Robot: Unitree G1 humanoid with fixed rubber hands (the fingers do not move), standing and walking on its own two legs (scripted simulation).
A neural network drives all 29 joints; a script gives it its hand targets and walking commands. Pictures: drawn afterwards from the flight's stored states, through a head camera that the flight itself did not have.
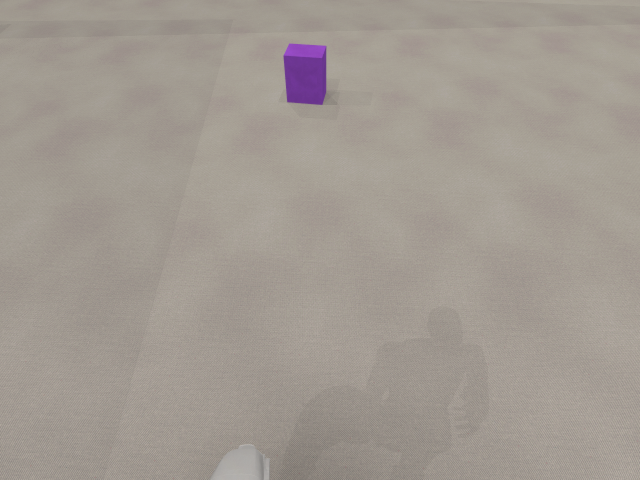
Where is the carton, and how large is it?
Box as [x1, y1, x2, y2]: [283, 44, 325, 104]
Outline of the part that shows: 289,44 283,55 287,101 321,104 325,93 325,46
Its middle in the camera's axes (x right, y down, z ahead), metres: -0.09 -0.99 +2.28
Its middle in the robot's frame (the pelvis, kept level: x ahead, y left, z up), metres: +2.28 +0.18 -0.64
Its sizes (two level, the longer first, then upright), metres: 0.215 0.154 0.278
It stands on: the floor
